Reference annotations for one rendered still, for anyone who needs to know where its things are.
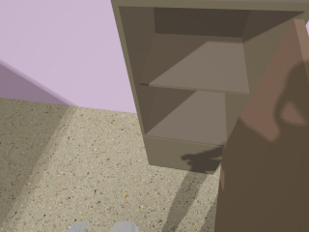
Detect robot left hand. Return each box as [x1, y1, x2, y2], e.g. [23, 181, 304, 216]
[64, 221, 87, 232]

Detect left robot thigh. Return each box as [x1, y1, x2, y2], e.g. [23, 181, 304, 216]
[109, 220, 139, 232]

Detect cupboard door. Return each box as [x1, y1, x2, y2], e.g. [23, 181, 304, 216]
[214, 18, 309, 232]

